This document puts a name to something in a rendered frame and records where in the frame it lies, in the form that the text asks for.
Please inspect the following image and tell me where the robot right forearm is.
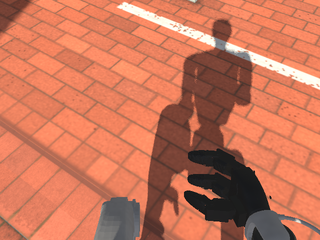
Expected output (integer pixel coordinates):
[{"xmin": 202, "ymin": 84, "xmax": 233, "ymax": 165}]
[{"xmin": 244, "ymin": 210, "xmax": 297, "ymax": 240}]

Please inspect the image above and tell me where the robot left thigh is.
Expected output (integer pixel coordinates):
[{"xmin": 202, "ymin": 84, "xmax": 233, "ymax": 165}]
[{"xmin": 94, "ymin": 197, "xmax": 140, "ymax": 240}]

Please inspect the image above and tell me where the right robot hand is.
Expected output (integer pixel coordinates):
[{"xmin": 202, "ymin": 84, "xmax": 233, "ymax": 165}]
[{"xmin": 184, "ymin": 148, "xmax": 272, "ymax": 227}]

